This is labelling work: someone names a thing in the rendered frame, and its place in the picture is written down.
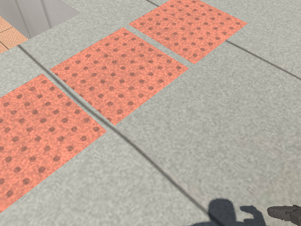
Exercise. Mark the robot right hand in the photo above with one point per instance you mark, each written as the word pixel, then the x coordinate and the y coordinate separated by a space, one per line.
pixel 288 213

